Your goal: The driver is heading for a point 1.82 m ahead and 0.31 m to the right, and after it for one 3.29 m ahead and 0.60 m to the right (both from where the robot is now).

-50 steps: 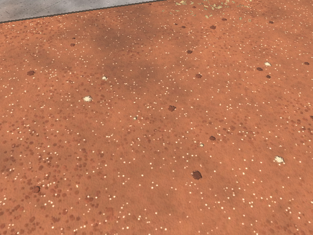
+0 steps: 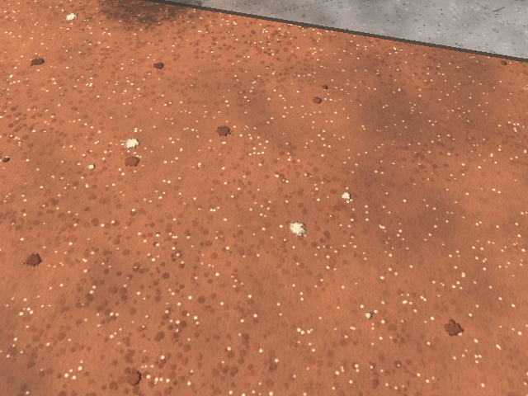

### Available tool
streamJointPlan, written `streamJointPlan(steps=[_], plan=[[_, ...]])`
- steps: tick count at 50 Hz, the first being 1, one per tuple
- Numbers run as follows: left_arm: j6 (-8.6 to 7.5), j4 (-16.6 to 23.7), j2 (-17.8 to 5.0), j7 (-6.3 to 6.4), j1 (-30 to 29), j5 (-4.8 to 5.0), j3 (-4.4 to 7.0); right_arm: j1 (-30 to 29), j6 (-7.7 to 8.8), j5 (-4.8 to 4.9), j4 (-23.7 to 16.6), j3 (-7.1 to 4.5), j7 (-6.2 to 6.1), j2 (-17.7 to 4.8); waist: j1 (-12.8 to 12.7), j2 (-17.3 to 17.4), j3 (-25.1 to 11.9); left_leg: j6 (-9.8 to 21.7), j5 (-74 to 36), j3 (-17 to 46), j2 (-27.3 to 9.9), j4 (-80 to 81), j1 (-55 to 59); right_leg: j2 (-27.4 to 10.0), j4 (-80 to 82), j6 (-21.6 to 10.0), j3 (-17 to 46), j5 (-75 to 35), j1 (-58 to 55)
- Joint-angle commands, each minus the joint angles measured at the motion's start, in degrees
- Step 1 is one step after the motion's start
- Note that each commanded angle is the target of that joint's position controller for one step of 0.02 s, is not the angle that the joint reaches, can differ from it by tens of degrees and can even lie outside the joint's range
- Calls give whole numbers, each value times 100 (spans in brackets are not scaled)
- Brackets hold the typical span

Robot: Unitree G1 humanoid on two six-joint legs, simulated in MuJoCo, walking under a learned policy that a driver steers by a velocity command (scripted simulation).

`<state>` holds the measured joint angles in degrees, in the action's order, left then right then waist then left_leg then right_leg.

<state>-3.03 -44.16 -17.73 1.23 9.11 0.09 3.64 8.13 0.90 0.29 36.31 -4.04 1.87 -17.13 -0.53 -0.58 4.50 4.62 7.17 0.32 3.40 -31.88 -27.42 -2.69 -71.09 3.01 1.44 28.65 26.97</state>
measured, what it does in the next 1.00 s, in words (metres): walks ahead: right foot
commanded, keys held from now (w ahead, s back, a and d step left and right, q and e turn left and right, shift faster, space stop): no key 1.00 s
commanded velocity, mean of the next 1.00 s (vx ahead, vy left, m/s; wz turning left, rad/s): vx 0.04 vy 0.00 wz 0.13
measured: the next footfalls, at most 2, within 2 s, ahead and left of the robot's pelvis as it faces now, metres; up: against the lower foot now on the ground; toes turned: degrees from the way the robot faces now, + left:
right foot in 0.34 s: +0.14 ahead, -0.17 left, +0.00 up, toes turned +6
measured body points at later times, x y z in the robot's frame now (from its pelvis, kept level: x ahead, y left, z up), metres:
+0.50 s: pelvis +0.08 -0.03 +0.01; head +0.09 -0.04 +0.46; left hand +0.18 +0.24 -0.10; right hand +0.25 -0.26 -0.10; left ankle +0.10 +0.07 -0.73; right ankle +0.10 -0.17 -0.73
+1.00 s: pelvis +0.10 -0.05 +0.01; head +0.11 -0.05 +0.46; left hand +0.18 +0.21 -0.12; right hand +0.24 -0.29 -0.11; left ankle +0.10 +0.07 -0.73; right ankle +0.10 -0.17 -0.73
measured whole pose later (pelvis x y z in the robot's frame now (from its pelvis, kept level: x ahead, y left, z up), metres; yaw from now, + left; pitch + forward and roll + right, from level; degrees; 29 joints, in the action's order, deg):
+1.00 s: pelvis +0.10 -0.05 +0.01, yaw +5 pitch -1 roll +0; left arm -1.3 -49.9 -12.8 1.0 10.5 -0.4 1.5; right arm 11.2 -0.9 -0.5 45.6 -2.6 -1.6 -12.2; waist -0.3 0.2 1.9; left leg 0.2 16.2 6.0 2.8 -31.9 -14.1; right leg 0.4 -31.4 0.0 0.6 17.9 12.1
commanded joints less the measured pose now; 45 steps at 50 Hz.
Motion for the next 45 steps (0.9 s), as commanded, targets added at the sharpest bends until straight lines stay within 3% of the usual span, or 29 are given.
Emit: streamJointPlan(steps=[1, 3, 5, 9, 11, 14, 16, 17, 18, 19, 20, 21, 23, 31, 45], plan=[[121, 275, -659, 102, 487, -59, 178, 26, 43, -82, -458, -212, -89, -753, -153, 446, -1303, 1104, -2224, 1777, -1475, 1243, 1291, -187, 72, -19, 233, -569, 527], [171, 220, -514, 136, 606, -82, 145, 58, 89, -120, -400, -204, -134, -770, -198, 485, -1431, 1130, -2749, 1504, -1408, 1224, 1143, -123, 372, 49, 196, -784, 365], [203, 250, -422, 173, 478, -88, 110, 143, 86, -91, -316, -184, -192, -748, -137, 508, -1487, 1089, -2653, 1434, -1392, 1210, 1238, -114, 769, 114, 231, -981, 442], [280, 337, -346, 166, 105, -42, 71, 58, -14, -95, -263, -121, -273, -659, 17, 675, -1298, 904, -784, 1485, -1268, 1387, 1165, -167, 1789, 146, 290, -1418, 291], [287, 367, -319, 142, -36, -25, 58, 30, -39, -129, -215, -92, -266, -622, 100, 769, -1115, 887, -64, 1552, -1246, 1463, 1012, -153, 2347, 127, 271, -1417, -3], [237, 376, -318, 93, -81, -15, 56, 119, -64, -136, -86, -33, -213, -533, 190, 832, -964, 884, 176, 1726, -1281, 1308, 1037, -41, 3090, 59, 164, -1149, -460], [172, 307, -196, 34, 127, -35, 30, 53, -86, -84, -22, 54, -198, -379, -15, 721, -926, 687, 43, 1717, -1166, 1014, 1006, 68, 4249, -86, 11, -1691, -1114], [136, 297, -238, 5, 174, -106, 18, 236, -68, -85, 54, 106, -196, -255, -30, 575, -934, 435, 40, 1666, -1002, 893, 913, -63, 4752, -192, 169, -2358, -1556], [113, 325, -533, 9, 279, -180, 60, 405, -22, -163, 79, 143, -197, -157, 78, 147, -1041, 139, 313, 1400, -712, 495, 749, -630, 4790, -388, 685, -3356, -1955], [127, 296, -869, 19, 3, -161, 138, 825, 34, -165, 105, 117, -162, -123, 566, -812, -1002, -98, 927, 795, -169, 348, 581, -928, 4596, -746, 936, -3636, -1917], [140, 275, -435, -8, -74, -116, 70, 598, 36, -210, 125, 120, -166, -187, 385, -952, -1063, -282, 891, 576, -175, 354, 1078, -835, 4748, -852, 935, -2586, -1407], [132, 290, -243, -34, -119, -115, 15, 279, -1, -188, 87, 76, -170, -315, 246, -802, -884, -298, 705, 604, -186, 368, 1164, -581, 4779, -688, 763, -1920, -1226], [92, 301, -335, -44, -95, -112, 25, 51, -115, -151, 48, 48, -203, -336, 102, -583, -637, -187, 378, 733, -237, 364, 1080, -330, 4674, -459, 495, -1691, -1121], [99, 210, -232, 33, 123, -74, -19, 177, -82, -107, 181, 45, -217, -119, 1, 24, -744, -155, -256, 882, -352, 364, 1182, -132, 4294, -431, 287, -2235, -1453], [105, -153, -113, -11, 86, -55, -74, 281, -114, -83, 493, 1, -352, -125, 30, 90, -564, -249, -382, 909, -406, 405, 1493, 5, 4443, -412, 215, -2038, -1383]])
